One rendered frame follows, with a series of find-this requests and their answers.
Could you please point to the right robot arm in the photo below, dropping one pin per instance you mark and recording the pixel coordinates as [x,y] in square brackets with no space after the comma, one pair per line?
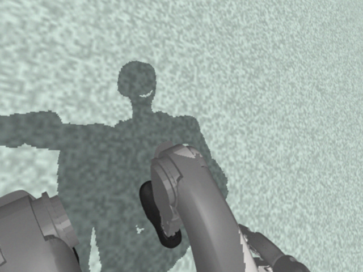
[288,263]

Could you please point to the right robot hand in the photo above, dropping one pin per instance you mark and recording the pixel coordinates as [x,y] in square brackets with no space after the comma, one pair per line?
[263,247]

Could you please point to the right robot foot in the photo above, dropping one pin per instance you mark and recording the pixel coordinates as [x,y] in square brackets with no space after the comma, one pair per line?
[153,215]

